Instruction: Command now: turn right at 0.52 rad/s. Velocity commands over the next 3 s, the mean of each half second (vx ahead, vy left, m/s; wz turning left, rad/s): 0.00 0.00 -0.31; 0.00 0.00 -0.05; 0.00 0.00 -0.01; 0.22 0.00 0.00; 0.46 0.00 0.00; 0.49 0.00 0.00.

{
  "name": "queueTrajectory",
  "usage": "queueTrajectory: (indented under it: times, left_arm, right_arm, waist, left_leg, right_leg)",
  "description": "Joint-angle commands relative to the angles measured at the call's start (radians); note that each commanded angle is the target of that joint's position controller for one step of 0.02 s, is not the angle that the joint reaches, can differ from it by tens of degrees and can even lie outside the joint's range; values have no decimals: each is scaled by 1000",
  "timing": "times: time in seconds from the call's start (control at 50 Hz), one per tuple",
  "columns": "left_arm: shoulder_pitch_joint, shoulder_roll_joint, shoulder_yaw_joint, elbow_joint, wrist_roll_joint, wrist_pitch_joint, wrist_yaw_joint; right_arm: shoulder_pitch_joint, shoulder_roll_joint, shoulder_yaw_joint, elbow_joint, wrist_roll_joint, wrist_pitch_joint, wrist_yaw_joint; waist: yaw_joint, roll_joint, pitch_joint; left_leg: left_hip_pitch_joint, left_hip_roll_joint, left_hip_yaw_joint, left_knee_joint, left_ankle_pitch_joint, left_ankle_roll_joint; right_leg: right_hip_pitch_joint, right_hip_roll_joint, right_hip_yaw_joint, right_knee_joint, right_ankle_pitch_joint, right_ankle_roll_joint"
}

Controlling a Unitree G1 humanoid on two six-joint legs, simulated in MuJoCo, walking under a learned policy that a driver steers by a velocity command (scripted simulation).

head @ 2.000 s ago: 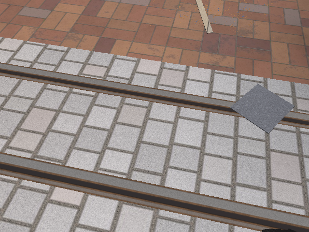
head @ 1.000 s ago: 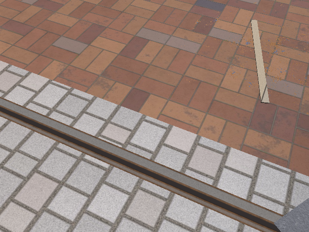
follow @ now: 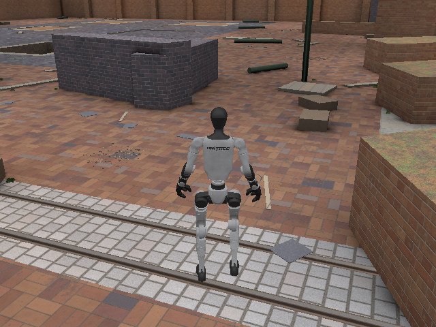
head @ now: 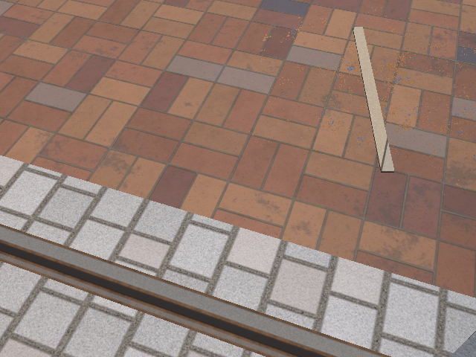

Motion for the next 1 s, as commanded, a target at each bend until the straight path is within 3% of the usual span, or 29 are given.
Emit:
queueTrajectory:
  times: [0.02, 0.06, 0.08, 0.1, 0.12, 0.14, 0.16, 0.18, 0.2, 0.24, 0.32, 0.42, 0.48, 0.5, 0.52, 0.54, 0.56, 0.58, 0.6, 0.66, 0.8, 1.0]
  left_arm:
    - [8, 74, 16, -85, -4, -7, -22]
    - [79, 90, 31, -68, 4, -1, -24]
    - [112, 147, 51, -69, 9, -1, -13]
    - [133, 286, 77, -102, 26, -3, 6]
    - [155, 256, 62, -122, 60, -24, -7]
    - [120, 228, 52, -121, 64, -42, -14]
    - [65, 189, 43, -119, 45, -51, -9]
    - [23, 149, 30, -122, 28, -49, 0]
    - [-5, 135, 21, -124, 22, -45, 5]
    - [-7, 114, 10, -124, 32, -45, 13]
    - [6, 97, 3, -109, 34, -46, 23]
    - [15, 104, 1, -86, 41, -41, 11]
    - [-5, 74, -15, -70, 31, -39, 8]
    - [14, 59, -22, -59, 29, -43, 7]
    - [43, 41, -29, -51, 42, -53, 5]
    - [90, 53, -22, -47, 53, -64, -4]
    - [66, 47, -22, -45, 51, -66, -6]
    - [19, 65, -19, -45, 48, -63, -5]
    - [-2, 58, -18, -50, 43, -56, -1]
    - [11, 43, -19, -46, 42, -40, 4]
    - [35, 30, -16, -13, 37, -43, 10]
    - [49, 31, -11, 42, 33, -43, 23]
  right_arm:
    - [-26, -178, -48, -58, 17, -3, -3]
    - [-14, -162, -44, -44, 35, -5, 1]
    - [41, -124, -35, -24, 19, -10, 9]
    - [25, -54, -8, -76, -42, -13, 17]
    - [-71, -102, -18, -103, -21, -21, 13]
    - [-95, -132, -27, -99, 10, -16, 8]
    - [-80, -139, -31, -82, 12, -9, 0]
    - [-64, -140, -34, -58, 3, -1, -9]
    - [-41, -142, -36, -49, -2, 5, -13]
    - [-8, -122, -32, -35, 3, 7, -8]
    - [-40, -80, -13, -35, 5, 6, -5]
    - [-60, -89, -8, -32, 11, -2, 5]
    - [-18, -68, 0, -7, 9, -15, 14]
    - [-1, -70, 4, 2, -2, -22, 18]
    - [15, -105, 1, 2, -14, -28, 18]
    - [6, -167, -12, 3, -11, -27, 16]
    - [-12, -138, -11, 18, 0, -27, 24]
    - [-29, -94, 0, 10, -2, -30, 30]
    - [-36, -83, 5, 12, -9, -34, 30]
    - [-16, -79, 12, 24, -8, -47, 25]
    - [-2, -77, 20, 46, -3, -44, 13]
    - [9, -62, 28, 106, -1, -42, 12]
  waist:
    - [12, 166, -149]
    - [46, 141, -155]
    - [44, 16, -152]
    - [18, -312, -154]
    - [103, -212, -245]
    - [89, -134, -198]
    - [55, -106, -156]
    - [38, -84, -145]
    - [16, -99, -139]
    - [2, -111, -159]
    - [23, -119, -143]
    - [52, -139, -91]
    - [14, -115, -83]
    - [3, -89, -91]
    - [15, -39, -123]
    - [68, 69, -132]
    - [60, 129, -133]
    - [35, 101, -106]
    - [31, 89, -96]
    - [27, 60, -71]
    - [22, 4, -61]
    - [22, -5, -49]
  left_leg:
    - [150, 234, -130, -67, 493, 189]
    - [84, 210, -73, 36, 350, 116]
    - [-52, 155, 5, 194, 172, 33]
    - [-376, 20, 48, 538, -413, -76]
    - [-437, -35, -134, 703, -467, -83]
    - [-449, -15, -164, 754, -387, -72]
    - [-456, 3, -169, 730, -294, -63]
    - [-438, 19, -177, 703, -228, -67]
    - [-380, 15, -171, 695, -177, -75]
    - [-313, -2, -162, 684, -107, -82]
    - [-260, 13, -170, 453, -65, -89]
    - [-123, 5, -150, 231, -119, -81]
    - [4, -10, -133, -9, 11, -59]
    - [89, 2, -150, -104, 147, -44]
    - [183, 66, -212, -94, 301, -24]
    - [208, 107, -227, -27, 385, 9]
    - [120, 81, -218, -28, 219, 33]
    - [75, 60, -209, -46, 139, 26]
    - [53, 52, -200, -50, 119, 11]
    - [47, 34, -182, -36, 128, -6]
    - [55, 22, -177, -24, 136, -3]
    - [57, 6, -167, -34, 134, -5]
  right_leg:
    - [87, 22, -59, -200, 94, -15]
    - [249, 68, -87, -406, 259, -62]
    - [392, 11, 34, -478, 460, -109]
    - [548, -302, 468, -480, 907, -268]
    - [496, -386, 560, -514, 918, -431]
    - [452, -333, 469, -528, 818, -406]
    - [416, -269, 389, -527, 714, -343]
    - [391, -229, 343, -526, 648, -298]
    - [332, -201, 301, -534, 652, -283]
    - [307, -174, 263, -548, 645, -280]
    - [327, -155, 251, -566, 507, -272]
    - [267, -155, 297, -581, 331, -288]
    - [250, -130, 302, -544, 337, -257]
    - [226, -110, 291, -533, 337, -221]
    - [190, -78, 265, -506, 306, -174]
    - [160, -8, 197, -481, 242, -140]
    - [213, 37, 129, -475, 207, -110]
    - [233, 38, 125, -455, 202, -101]
    - [237, 34, 126, -445, 223, -107]
    - [231, 21, 145, -446, 273, -123]
    - [240, 21, 142, -440, 314, -110]
    - [268, 17, 140, -442, 347, -103]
